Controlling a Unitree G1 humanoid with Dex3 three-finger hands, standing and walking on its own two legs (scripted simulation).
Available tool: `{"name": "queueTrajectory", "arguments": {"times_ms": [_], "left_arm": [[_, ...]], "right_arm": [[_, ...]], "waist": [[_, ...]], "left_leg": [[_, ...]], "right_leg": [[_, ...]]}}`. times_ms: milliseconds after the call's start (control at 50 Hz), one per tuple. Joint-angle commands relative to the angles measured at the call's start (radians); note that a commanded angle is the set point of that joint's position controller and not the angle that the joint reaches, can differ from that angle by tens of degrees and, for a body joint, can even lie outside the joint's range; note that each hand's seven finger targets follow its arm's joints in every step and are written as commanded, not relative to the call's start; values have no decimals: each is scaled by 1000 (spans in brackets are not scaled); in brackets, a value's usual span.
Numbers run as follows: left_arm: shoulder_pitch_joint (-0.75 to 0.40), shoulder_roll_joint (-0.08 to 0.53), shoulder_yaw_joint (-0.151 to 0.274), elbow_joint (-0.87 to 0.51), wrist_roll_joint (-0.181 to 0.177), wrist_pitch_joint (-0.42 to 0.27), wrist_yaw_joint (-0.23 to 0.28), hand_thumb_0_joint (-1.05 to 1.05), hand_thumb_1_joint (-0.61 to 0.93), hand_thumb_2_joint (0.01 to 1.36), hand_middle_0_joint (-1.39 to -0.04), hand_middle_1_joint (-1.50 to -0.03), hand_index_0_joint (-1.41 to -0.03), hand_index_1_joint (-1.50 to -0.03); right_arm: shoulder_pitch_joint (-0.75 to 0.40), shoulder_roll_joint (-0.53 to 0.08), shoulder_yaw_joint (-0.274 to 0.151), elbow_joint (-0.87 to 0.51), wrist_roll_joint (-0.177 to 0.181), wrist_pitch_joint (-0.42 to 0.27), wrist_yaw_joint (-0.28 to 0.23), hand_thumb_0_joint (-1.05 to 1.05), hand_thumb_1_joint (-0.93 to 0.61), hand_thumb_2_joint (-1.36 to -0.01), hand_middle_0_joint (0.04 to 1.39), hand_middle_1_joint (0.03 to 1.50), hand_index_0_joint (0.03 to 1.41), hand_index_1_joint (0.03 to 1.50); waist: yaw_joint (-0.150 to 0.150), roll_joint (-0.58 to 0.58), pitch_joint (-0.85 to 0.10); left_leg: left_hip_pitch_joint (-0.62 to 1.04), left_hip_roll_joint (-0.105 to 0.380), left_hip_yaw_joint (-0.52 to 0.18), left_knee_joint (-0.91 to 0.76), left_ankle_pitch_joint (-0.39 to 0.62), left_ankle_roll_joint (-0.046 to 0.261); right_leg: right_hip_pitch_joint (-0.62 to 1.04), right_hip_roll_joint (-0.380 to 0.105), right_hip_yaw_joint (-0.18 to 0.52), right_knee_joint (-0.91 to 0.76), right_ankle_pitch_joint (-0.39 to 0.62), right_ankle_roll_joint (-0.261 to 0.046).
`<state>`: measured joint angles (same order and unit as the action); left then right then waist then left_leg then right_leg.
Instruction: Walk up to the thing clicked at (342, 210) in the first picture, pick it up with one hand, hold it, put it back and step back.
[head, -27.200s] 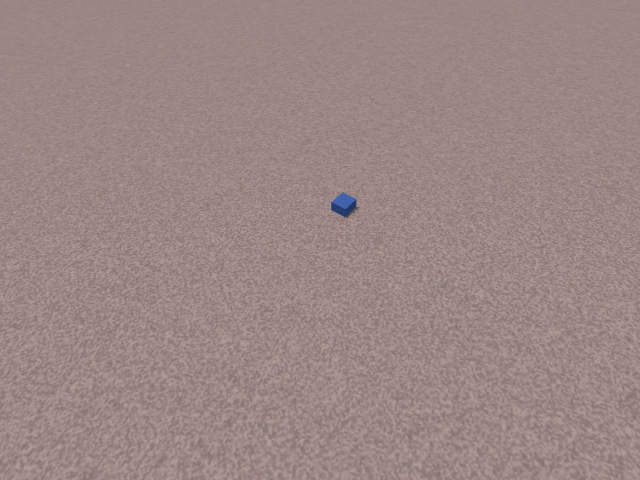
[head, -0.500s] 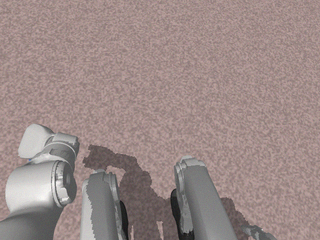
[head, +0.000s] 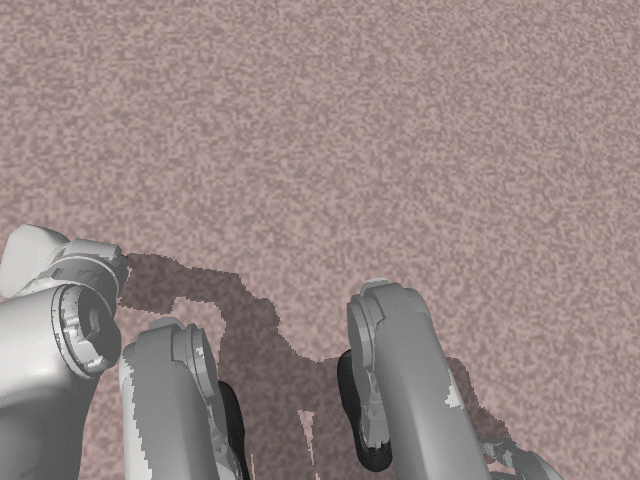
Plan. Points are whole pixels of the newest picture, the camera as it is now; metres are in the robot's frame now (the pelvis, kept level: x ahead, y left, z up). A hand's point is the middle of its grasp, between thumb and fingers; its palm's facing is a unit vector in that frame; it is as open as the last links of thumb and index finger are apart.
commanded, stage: crouch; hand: left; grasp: from above
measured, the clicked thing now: (80, 278) +0.41 +0.28 -0.19
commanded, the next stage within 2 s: lower in 0.30 s
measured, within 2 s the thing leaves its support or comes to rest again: neither
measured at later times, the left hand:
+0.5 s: hand (87, 268) +0.42 +0.28 -0.20, palm faces -0.06 -0.45 -0.89, open 10.6 cm
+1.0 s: hand (106, 265) +0.44 +0.27 -0.26, palm faces -0.06 -0.46 -0.88, open 10.6 cm
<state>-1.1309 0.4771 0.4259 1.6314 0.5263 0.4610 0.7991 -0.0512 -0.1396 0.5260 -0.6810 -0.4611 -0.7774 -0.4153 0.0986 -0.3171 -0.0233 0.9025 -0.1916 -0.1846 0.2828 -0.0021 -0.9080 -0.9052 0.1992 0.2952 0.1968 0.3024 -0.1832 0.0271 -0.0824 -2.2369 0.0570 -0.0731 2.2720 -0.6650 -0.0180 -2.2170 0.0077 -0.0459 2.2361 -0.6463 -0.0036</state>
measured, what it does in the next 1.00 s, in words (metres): stands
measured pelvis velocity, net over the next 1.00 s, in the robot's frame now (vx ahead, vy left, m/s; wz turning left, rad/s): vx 0.00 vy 0.01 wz -0.09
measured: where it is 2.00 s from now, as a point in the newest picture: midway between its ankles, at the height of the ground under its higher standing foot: (300, 447)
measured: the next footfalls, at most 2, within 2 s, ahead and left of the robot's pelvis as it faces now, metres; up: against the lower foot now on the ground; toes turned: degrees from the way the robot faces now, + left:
none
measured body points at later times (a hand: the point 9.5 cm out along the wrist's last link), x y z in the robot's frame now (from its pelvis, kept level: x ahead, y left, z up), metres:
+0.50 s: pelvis +0.00 +0.00 -0.03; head +0.25 +0.03 +0.34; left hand +0.43 +0.29 -0.15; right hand +0.00 -0.27 -0.15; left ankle +0.09 +0.13 -0.33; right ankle +0.10 -0.11 -0.33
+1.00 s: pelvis +0.00 +0.01 -0.04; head +0.28 +0.04 +0.30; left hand +0.44 +0.29 -0.20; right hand -0.02 -0.26 -0.14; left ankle +0.09 +0.13 -0.33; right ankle +0.10 -0.11 -0.33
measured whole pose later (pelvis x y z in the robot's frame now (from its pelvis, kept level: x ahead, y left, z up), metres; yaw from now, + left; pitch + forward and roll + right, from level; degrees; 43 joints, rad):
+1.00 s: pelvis +0.00 +0.01 -0.04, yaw -5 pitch +29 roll -9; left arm -1.21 0.75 0.52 1.73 0.53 0.41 0.85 -0.04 -0.11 0.54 -0.65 -0.47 -0.74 -0.45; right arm 0.06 -0.37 0.13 0.89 -0.25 -0.25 0.46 0.00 -0.92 -0.91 0.20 0.30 0.19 0.30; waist -0.31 -0.04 0.18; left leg -2.30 0.05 -0.18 2.46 -0.68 -0.02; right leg -2.23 0.02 -0.13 2.34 -0.63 0.01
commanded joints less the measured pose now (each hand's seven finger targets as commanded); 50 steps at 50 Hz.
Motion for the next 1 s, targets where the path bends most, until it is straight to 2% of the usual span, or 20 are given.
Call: {"name": "queueTrajectory", "arguments": {"times_ms": [0, 60, 100, 120, 200, 220, 240, 300, 340, 360, 400, 500, 520, 600, 620, 680, 780, 820, 900, 980], "left_arm": [[-340, 256, -6, -99, 49, -4, 51, 0, 791, 812, -1217, -531, -1174, -580], [-325, 314, 28, -78, 74, 3, 54, 0, 790, 827, -1222, -529, -1177, -580], [-279, 309, 38, -61, 72, 5, 54, 0, 791, 849, -1236, -516, -1182, -576], [-328, 309, 16, -102, 78, -1, 46, 0, 788, 826, -1222, -528, -1175, -581], [-321, 306, 22, -96, 69, 2, 42, 0, 753, 814, -1196, -510, -1146, -565], [-281, 307, 42, -57, 60, 2, 47, 0, 768, 809, -1196, -523, -1151, -574], [-323, 300, 19, -87, 56, -3, 46, 0, 737, 816, -1177, -528, -1130, -581], [-298, 306, 50, -62, 40, -10, 53, 0, 759, 821, -1190, -527, -1143, -579], [-348, 314, 21, -73, 45, -12, 48, 0, 756, 826, -1181, -552, -1138, -601], [-321, 336, 46, -51, 42, -15, 49, 0, 763, 835, -1186, -542, -1141, -593], [-357, 349, 16, -70, 53, -19, 43, 0, 714, 777, -1145, -528, -1105, -574], [-308, 387, 51, -20, 64, -28, 48, 0, 650, 778, -1098, -513, -1053, -563], [-335, 388, 31, -16, 76, -26, 44, 0, 663, 757, -1096, -521, -1058, -563], [-314, 414, 44, -1, 85, -30, 54, 0, 650, 766, -1091, -524, -1050, -569], [-303, 419, 55, -4, 83, -29, 61, 0, 639, 764, -1086, -517, -1044, -563], [-344, 414, 51, -15, 67, -32, 73, 0, 619, 767, -1062, -539, -1023, -583], [-364, 450, 68, -12, 33, -43, 94, 0, 627, 738, -1059, -543, -1027, -580], [-355, 467, 73, -9, 23, -45, 94, 0, 635, 733, -1064, -548, -1032, -583], [-343, 488, 50, -4, 31, -50, 85, 0, 660, 746, -1101, -494, -1057, -543], [-328, 494, 62, 13, 16, -52, 103, 0, 674, 772, -1102, -529, -1061, -574]], "right_arm": [[218, -221, -55, 7, -8, -9, 20, 0, -907, -904, 199, 299, 199, 299], [221, -225, -50, 13, -7, -5, 28, 0, -908, -904, 200, 299, 199, 299], [227, -231, -51, 17, -3, -1, 34, 0, -908, -904, 200, 299, 199, 299], [229, -222, -47, 27, -12, -3, 38, 0, -909, -904, 200, 300, 200, 300], [233, -231, -43, 42, -10, -8, 52, 0, -907, -903, 200, 300, 200, 300], [236, -235, -44, 29, -5, -9, 53, 0, -905, -902, 200, 300, 200, 300], [239, -232, -40, 40, -14, -11, 57, 0, -908, -904, 200, 300, 200, 300], [249, -236, -34, 35, -8, -15, 66, 0, -907, -903, 200, 299, 200, 299], [246, -240, -29, 55, -26, -20, 75, 0, -910, -904, 200, 300, 200, 300], [238, -248, -25, 40, -19, -23, 76, 0, -905, -902, 200, 300, 200, 300], [231, -252, -21, 62, -34, -28, 86, 0, -906, -901, 200, 300, 200, 300], [232, -265, -1, 66, -29, -38, 105, 0, -903, -900, 200, 300, 200, 300], [224, -264, 5, 65, -38, -42, 110, 0, -905, -900, 200, 300, 200, 300], [228, -280, 12, 61, -35, -47, 125, 0, -906, -900, 200, 300, 200, 300], [227, -286, 12, 60, -35, -49, 129, 0, -907, -901, 200, 300, 200, 300], [230, -290, 24, 48, -48, -57, 147, 0, -912, -903, 200, 300, 200, 300], [232, -307, 49, 46, -55, -64, 167, 0, -916, -905, 200, 300, 200, 300], [218, -317, 60, 42, -51, -64, 173, 0, -916, -906, 200, 300, 200, 300], [215, -322, 87, 31, -53, -65, 186, 0, -914, -905, 200, 301, 200, 301], [218, -335, 102, 9, -56, -69, 199, 0, -914, -905, 200, 301, 200, 301]], "waist": [[-40, 135, -702], [-32, 158, -703], [-28, 170, -697], [-46, 168, -686], [-61, 169, -660], [-56, 165, -648], [-79, 148, -631], [-72, 151, -634], [-101, 150, -594], [-89, 174, -602], [-107, 178, -564], [-96, 205, -556], [-112, 206, -525], [-110, 227, -531], [-103, 239, -528], [-141, 230, -523], [-165, 227, -515], [-156, 242, -516], [-169, 271, -501], [-182, 260, -474]], "left_leg": [[444, -32, 75, -171, 147, 8], [438, -30, 76, -152, 152, 10], [433, -27, 74, -157, 151, 7], [440, -25, 64, -156, 150, 7], [406, -22, 56, -142, 126, 10], [391, -23, 59, -140, 127, 11], [371, -24, 56, -132, 119, 14], [372, -20, 55, -120, 135, 12], [377, -16, 43, -115, 126, 11], [390, -15, 38, -120, 132, 8], [365, -20, 37, -107, 101, 13], [367, -18, 17, -109, 104, 10], [377, -15, 11, -99, 93, 11], [370, -17, 11, -94, 103, 12], [380, -15, 4, -100, 105, 10], [378, -15, 2, -82, 126, 11], [372, -10, -8, -66, 136, 12], [368, -7, -10, -66, 129, 10], [384, -7, -12, -57, 140, 8], [372, -8, -22, -52, 150, 13]], "right_leg": [[413, 14, -63, -261, 195, 0], [412, 14, -67, -245, 205, 2], [420, 19, -73, -239, 208, 1], [413, 14, -82, -223, 209, 4], [399, 19, -91, -220, 184, 6], [413, 26, -86, -229, 182, 6], [414, 23, -92, -223, 175, 10], [416, 31, -90, -222, 183, 9], [393, 27, -108, -201, 181, 9], [387, 30, -104, -201, 186, 6], [376, 25, -114, -189, 153, 8], [356, 27, -126, -170, 157, 4], [328, 20, -137, -158, 152, 3], [361, 31, -137, -164, 167, 4], [356, 27, -144, -154, 171, 3], [382, 28, -151, -147, 202, 7], [412, 29, -162, -140, 224, 11], [417, 32, -160, -139, 222, 10], [420, 37, -169, -125, 233, 7], [443, 37, -173, -126, 252, 9]]}}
